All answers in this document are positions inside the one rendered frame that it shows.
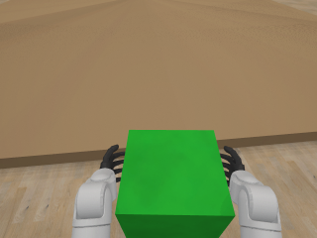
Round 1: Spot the right robot forearm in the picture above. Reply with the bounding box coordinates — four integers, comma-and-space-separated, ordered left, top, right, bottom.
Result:
229, 170, 282, 238

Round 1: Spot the carton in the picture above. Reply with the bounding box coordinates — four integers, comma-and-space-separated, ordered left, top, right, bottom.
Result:
115, 130, 236, 238

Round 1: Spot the left robot forearm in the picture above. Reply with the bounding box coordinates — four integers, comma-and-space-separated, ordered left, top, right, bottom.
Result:
71, 168, 118, 238

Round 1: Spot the left robot hand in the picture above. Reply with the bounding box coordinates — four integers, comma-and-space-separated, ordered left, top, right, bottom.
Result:
99, 144, 126, 182

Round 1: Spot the right robot hand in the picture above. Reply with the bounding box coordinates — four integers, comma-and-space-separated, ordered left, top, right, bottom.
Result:
220, 146, 245, 186

